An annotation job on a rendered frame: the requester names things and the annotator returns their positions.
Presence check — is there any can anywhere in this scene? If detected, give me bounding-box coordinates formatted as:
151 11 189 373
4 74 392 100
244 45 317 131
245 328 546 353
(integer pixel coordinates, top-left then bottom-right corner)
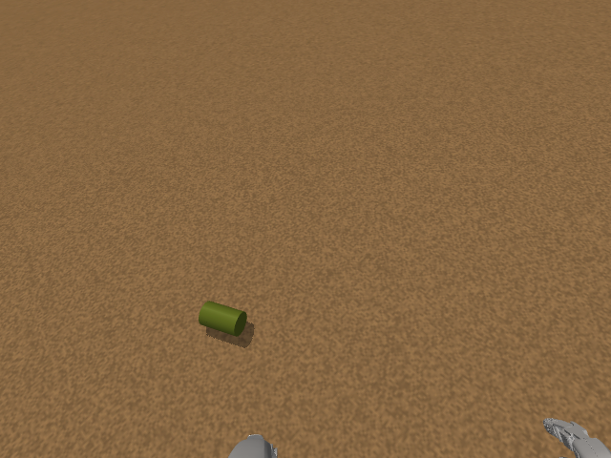
199 301 247 337

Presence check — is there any right robot hand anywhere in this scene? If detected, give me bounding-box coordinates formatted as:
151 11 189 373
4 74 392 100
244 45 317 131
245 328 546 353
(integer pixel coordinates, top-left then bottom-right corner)
543 418 611 458

